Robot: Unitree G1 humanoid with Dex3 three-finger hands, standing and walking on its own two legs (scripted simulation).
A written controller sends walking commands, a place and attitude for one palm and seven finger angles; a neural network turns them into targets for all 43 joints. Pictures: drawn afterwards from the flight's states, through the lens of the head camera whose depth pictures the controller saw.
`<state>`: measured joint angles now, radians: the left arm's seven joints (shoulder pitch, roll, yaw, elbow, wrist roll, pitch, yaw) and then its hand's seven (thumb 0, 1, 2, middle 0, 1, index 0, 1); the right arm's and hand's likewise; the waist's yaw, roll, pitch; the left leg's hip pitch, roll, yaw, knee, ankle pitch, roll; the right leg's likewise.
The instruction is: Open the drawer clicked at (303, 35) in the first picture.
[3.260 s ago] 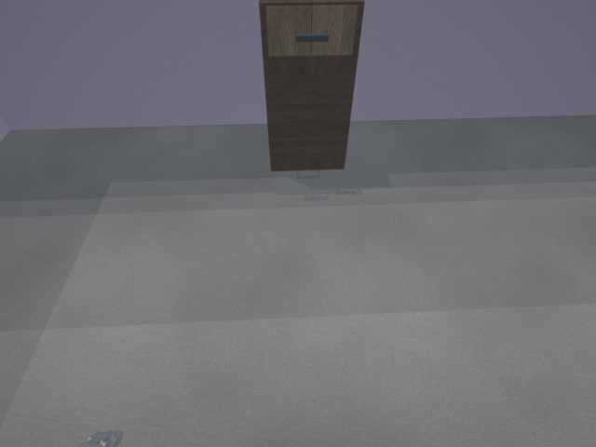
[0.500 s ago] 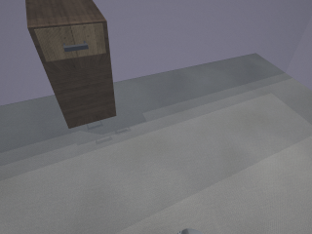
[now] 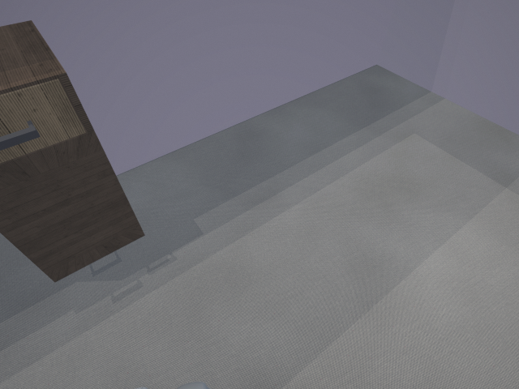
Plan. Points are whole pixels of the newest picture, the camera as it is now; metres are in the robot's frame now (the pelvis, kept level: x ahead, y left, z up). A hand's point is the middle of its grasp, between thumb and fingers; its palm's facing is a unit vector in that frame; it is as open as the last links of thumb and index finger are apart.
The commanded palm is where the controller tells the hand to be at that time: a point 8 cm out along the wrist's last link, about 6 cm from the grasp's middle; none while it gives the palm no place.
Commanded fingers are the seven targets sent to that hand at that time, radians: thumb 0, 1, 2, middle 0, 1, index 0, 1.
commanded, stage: walk to a spot facing it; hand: left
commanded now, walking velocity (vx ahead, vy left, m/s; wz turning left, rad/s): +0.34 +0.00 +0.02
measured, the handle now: (9, 135) +0.72 +0.68 -0.06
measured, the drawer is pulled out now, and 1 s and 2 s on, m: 0.00 0.00 0.00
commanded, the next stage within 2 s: turn to face it in 0.18 s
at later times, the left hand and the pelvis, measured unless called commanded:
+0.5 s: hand (132, 383) +0.17 +0.23 -0.17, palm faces +0.07 -0.98 -0.17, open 7.3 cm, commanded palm none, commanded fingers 0.00 0.90 0.90 -0.20 -0.30 -0.20 -0.30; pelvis +0.17 +0.06 +0.01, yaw +2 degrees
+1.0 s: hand (147, 351) +0.21 +0.21 -0.14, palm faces +0.36 -0.89 -0.27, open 7.3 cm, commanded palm none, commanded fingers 0.00 0.90 0.90 -0.20 -0.30 -0.20 -0.30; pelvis +0.20 +0.00 +0.01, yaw +21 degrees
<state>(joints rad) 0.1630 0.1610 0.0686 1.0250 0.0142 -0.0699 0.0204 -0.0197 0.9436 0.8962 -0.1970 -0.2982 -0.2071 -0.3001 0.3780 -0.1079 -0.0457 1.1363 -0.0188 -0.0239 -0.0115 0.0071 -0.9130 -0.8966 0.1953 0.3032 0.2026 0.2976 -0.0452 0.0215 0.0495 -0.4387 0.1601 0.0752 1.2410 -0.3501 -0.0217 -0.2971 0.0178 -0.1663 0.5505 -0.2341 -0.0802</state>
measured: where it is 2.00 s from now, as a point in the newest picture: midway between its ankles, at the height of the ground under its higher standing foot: outside the picture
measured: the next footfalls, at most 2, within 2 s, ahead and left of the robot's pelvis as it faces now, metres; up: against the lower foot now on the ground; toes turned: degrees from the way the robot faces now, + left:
left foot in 0.30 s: +0.26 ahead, +0.16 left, +0.00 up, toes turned +10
right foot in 0.70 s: +0.28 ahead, -0.07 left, +0.00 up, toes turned +3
